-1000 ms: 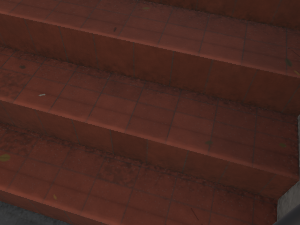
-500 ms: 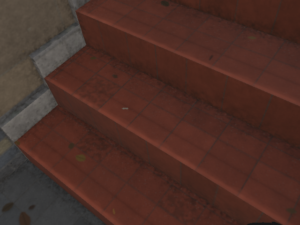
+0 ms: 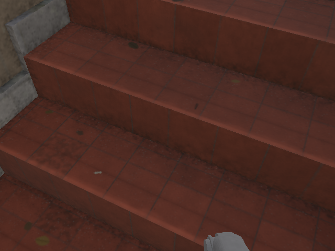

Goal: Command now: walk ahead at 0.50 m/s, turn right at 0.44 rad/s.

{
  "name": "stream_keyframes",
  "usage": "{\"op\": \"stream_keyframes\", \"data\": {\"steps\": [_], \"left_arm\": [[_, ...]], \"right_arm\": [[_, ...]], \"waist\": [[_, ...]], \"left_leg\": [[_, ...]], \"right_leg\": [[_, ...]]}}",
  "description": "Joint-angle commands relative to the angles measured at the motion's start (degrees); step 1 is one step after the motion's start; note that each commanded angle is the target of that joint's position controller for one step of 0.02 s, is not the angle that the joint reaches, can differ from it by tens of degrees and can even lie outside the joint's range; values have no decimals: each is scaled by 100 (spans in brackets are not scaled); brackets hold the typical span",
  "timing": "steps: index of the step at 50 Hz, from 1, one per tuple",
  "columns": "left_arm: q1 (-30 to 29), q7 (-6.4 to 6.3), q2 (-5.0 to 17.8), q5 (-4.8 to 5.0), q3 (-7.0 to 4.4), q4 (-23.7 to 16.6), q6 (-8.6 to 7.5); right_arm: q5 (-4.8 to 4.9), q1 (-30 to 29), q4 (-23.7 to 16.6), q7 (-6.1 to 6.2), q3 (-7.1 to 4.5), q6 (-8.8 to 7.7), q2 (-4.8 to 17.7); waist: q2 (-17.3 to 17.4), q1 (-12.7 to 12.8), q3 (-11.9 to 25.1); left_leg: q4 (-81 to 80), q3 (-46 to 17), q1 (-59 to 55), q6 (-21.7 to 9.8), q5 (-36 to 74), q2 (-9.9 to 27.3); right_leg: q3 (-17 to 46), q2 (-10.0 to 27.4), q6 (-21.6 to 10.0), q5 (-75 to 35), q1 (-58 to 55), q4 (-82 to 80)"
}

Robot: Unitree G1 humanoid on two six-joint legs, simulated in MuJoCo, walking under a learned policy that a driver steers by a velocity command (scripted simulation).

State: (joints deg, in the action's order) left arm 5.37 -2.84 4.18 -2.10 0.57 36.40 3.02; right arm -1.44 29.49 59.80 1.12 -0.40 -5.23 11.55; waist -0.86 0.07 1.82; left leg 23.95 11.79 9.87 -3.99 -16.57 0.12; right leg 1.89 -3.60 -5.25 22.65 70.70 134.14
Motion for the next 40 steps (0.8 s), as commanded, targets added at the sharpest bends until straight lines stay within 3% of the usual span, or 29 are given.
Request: {"op": "stream_keyframes", "data": {"steps": [1, 3, 5, 7, 8, 9, 10, 11, 12, 13, 15, 17, 18, 19, 22, 23, 27, 29, 30, 31, 32, 33, 34, 35, 36, 37, 38, 39, 40], "left_arm": [[-1338, 15, -42, -9, 163, -1018, -25], [-1313, 29, -12, 3, 242, -1152, 8], [-1639, 92, 3, 43, 338, -1229, 4], [-548, 120, 77, 239, 287, -594, -33], [181, 120, 199, 240, 204, -312, -30], [640, 107, 474, 218, 91, -193, -132], [1059, 80, 790, 207, -70, -119, -187], [1371, -18, 1466, 122, -327, 9, -110], [1267, -50, 2112, -50, -589, 131, -25], [675, -61, 2011, -71, -598, 35, -66], [871, -16, 1397, -45, -432, 615, -292], [782, 117, 810, -116, -297, 1107, -499], [932, 177, 745, -67, -272, 1298, -544], [1126, 240, 839, 71, -311, 1351, -633], [1423, 152, 1039, 175, -357, 1389, -757], [1821, 93, 1096, 158, -382, 1410, -800], [2909, 66, 1375, 18, -518, 1610, -906], [3291, 24, 1213, 111, -528, 1809, -802], [3168, -45, 1321, 38, -537, 1752, -767], [2870, -103, 1473, 223, -597, 1541, -703], [2586, -91, 1469, 227, -612, 1519, -637], [1736, -61, 1624, 285, -625, 1127, -736], [1547, 20, 2167, 367, -808, 887, -882], [1259, 161, 2586, 508, -964, 838, -1054], [1371, 320, 2239, 439, -935, 889, -1263], [1286, 537, 1318, 445, -747, 426, -1266], [1444, 583, 1085, 1, -687, 270, -1245], [1146, 609, 829, -115, -633, 94, -1149], [1107, 553, 490, -207, -486, 10, -1053]], "right_arm": [[18, -104, -213, 124, 20, -129, 556], [91, -2, -165, 327, -40, -96, 913], [158, 195, -93, 406, -50, 55, 903], [206, -119, -457, 402, -53, 160, 1055], [196, -149, -611, 388, -123, 177, 1317], [302, -218, -777, 310, -186, 198, 1436], [337, -451, -1072, 195, -275, 171, 1600], [225, -986, -1641, 14, -311, 133, 1461], [-32, -1863, -2012, -168, -348, 117, 1104], [-298, -2209, -2412, -306, -213, 113, 442], [-193, -2013, -2695, -203, 18, 165, -301], [-192, -1591, -2796, -80, 157, 225, -540], [-165, -1635, -2803, -54, 168, 292, -539], [-269, -1729, -2939, -31, 234, 324, -583], [-292, -2610, -3193, -78, 244, 299, -412], [-239, -2581, -3060, -54, 192, 301, -447], [-291, -4233, -3852, -76, 329, 91, -832], [-284, -5207, -4380, -148, 452, 158, -932], [-195, -5298, -4562, -196, 457, 228, -878], [-152, -5206, -4648, -298, 556, 314, -972], [-106, -4832, -4535, -273, 518, 432, -974], [0, -3487, -3984, -188, 325, 436, -695], [145, -2010, -3557, -61, -45, 451, -73], [147, -1090, -3308, -12, -267, 465, 399], [14, -767, -3004, 10, -467, 418, 777], [-100, -779, -2720, 94, -567, 399, 1254], [30, -1431, -2823, 156, -568, 537, 931], [167, -1919, -2564, 131, -462, 564, 521], [140, -2111, -2167, 97, -352, 481, 51]], "waist": [[42, 94, -813], [310, 103, -522], [266, -168, -389], [527, 186, 546], [1142, 348, 1034], [1603, 546, 1506], [1822, 882, 1763], [395, 1110, 1551], [-807, 1021, 1364], [-333, 679, 597], [165, -5, -641], [-18, -499, -697], [-105, -470, -686], [25, -495, -702], [256, -183, -781], [-135, 82, -336], [-489, 740, -617], [-299, 954, -822], [-308, 864, -771], [-136, 737, -487], [-457, 525, -221], [-774, -157, 634], [-886, -865, 1888], [-806, -1496, 2586], [149, -1525, 2922], [2493, -1146, 2820], [2035, -709, 2686], [1337, -336, 1920], [415, -2, 827]], "left_leg": [[-1829, -1186, 537, -326, -561, 1393], [-2222, -1094, -283, -543, 906, 1582], [-2402, -554, -963, -615, 2400, 1429], [-1243, 376, -784, -612, 8511, 1409], [-351, 313, -1205, -727, 10591, 1691], [667, 308, -1447, -845, 11137, 1859], [1904, 219, -620, -693, 10364, 1718], [3720, 64, 1371, -346, 7364, 1059], [6150, -836, 2994, -95, 1337, -196], [8263, -1845, 4018, 54, 987, -235], [9146, -1694, 4646, 76, 690, -109], [9468, -1611, 4922, 15, 163, -98], [9544, -1589, 5177, -25, 56, -37], [9233, -1582, 5282, -43, 371, 130], [8068, -1047, 5485, 153, 704, 260], [9387, -774, 5882, 170, 483, 78], [10618, -1292, 8746, -69, -1509, 335], [8871, -1116, 8002, -7, -1591, 451], [8266, -935, 7524, 60, -1308, 432], [6816, -676, 5488, -73, -1081, 482], [6159, -522, 4066, -223, -1023, 428], [5520, -323, 1777, -325, -956, -4], [5396, -635, 129, -379, -974, -214], [4010, -852, -475, -364, -677, -187], [3031, -1764, -1163, -490, -1412, 124], [717, -5320, -1426, -1260, -1605, 1927], [-229, -6892, -767, -1332, -2032, 2018], [-115, -6399, -79, -1315, -2892, 1800], [311, -5569, 670, -1176, -3543, 1661]], "right_leg": [[-350, 238, 69, -233, 534, -1072], [-610, 494, 50, 502, 333, -2023], [-1018, 606, -5, 1169, -447, -3844], [-1863, -185, -216, 1934, -2964, -5152], [-1968, -485, -295, 1947, -3526, -5414], [-1647, -751, -494, 1917, -4177, -6180], [-421, -721, -745, 1450, -5212, -7090], [2260, 56, -1259, 2600, -5998, -8753], [5742, 1021, -1716, 3453, -6024, -11328], [6051, 1419, -1628, 2552, -5421, -11780], [4261, 1109, -1341, 1566, -4054, -11022], [2792, 685, -923, 238, -3932, -10851], [2350, 576, -812, 208, -4127, -10982], [2042, 475, -795, -389, -4208, -10880], [1859, 449, -978, -958, -4419, -11271], [2157, 699, -1278, -1882, -5123, -11182], [2732, 1282, -1195, -1050, -7373, -11481], [2575, 1037, -1070, -1055, -6721, -12266], [2523, 1163, -1109, -1580, -6594, -12687], [2180, 1253, -1060, -2702, -5746, -13555], [1815, 1217, -958, -3492, -5367, -13617], [1022, 1029, -782, -7315, -4920, -12863], [1290, 1204, -524, -9922, -5362, -11398], [1258, 1151, -303, -10122, -5934, -10000], [1396, 788, -194, -7822, -5665, -8263], [1144, -647, 243, -1785, -3722, -5889], [1419, -548, 210, -1290, -3336, -3753], [983, -299, 158, -1914, -2842, -2867], [724, -63, 9, -2166, -2216, -2594]]}}
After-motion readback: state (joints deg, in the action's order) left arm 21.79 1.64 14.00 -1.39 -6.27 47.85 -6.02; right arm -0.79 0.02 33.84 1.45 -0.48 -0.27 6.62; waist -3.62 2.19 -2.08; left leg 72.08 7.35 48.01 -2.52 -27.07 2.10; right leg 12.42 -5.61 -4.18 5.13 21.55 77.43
